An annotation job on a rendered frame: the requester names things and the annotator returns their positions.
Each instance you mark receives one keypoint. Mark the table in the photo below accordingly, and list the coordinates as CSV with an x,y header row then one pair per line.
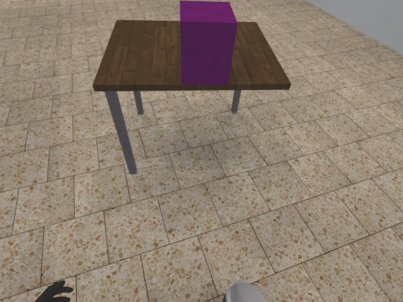
x,y
144,55

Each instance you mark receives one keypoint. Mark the carton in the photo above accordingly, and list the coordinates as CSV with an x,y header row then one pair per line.
x,y
208,32

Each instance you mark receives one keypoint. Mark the right robot shin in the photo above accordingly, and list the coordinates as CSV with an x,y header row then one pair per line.
x,y
239,281

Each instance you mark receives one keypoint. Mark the right robot thigh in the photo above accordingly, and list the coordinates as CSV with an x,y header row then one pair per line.
x,y
243,292

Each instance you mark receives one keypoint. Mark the left robot hand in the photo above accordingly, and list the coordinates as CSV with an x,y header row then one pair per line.
x,y
56,288

